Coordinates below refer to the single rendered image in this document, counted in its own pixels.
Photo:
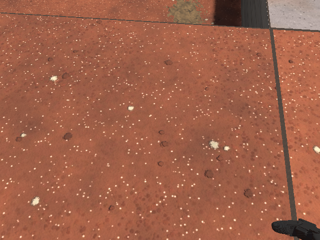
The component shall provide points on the right robot hand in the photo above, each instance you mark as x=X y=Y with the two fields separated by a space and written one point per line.
x=300 y=228

